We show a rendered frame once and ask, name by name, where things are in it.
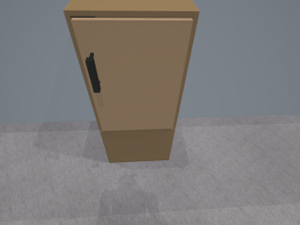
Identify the handle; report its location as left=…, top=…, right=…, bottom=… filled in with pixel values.
left=85, top=52, right=101, bottom=93

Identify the cupboard door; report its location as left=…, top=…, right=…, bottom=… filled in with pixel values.
left=71, top=18, right=193, bottom=131

